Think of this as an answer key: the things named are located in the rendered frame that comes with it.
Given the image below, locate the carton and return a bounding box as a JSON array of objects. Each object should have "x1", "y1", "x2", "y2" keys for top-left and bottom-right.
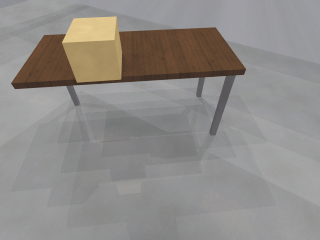
[{"x1": 62, "y1": 16, "x2": 122, "y2": 83}]

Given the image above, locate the table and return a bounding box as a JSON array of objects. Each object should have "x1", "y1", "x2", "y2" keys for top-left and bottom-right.
[{"x1": 11, "y1": 27, "x2": 246, "y2": 136}]

